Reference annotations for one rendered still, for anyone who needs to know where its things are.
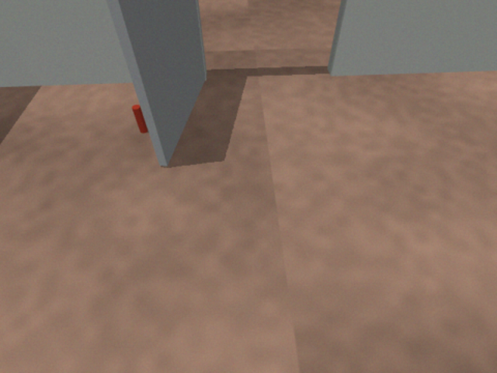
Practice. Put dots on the can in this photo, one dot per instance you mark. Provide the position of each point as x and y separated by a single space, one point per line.
139 118

